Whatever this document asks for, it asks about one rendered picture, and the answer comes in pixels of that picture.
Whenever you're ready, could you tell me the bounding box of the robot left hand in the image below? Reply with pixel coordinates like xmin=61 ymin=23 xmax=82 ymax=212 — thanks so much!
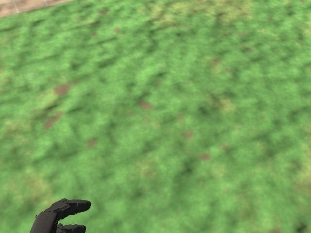
xmin=29 ymin=198 xmax=91 ymax=233

